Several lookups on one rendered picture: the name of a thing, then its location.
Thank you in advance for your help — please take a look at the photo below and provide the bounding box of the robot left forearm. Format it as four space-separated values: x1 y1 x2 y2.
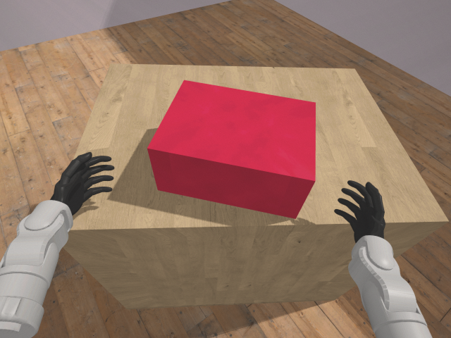
0 200 73 338

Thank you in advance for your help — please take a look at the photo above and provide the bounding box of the robot right forearm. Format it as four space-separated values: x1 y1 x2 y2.
348 235 432 338

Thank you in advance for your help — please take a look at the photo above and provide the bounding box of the robot left hand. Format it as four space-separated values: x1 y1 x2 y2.
50 152 114 215

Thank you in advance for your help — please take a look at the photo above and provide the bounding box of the carton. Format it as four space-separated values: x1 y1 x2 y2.
147 80 316 219

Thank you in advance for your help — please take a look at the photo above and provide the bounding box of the pedestal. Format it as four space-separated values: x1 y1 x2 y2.
63 63 449 309

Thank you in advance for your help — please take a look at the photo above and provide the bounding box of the robot right hand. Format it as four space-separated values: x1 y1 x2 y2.
334 180 385 243

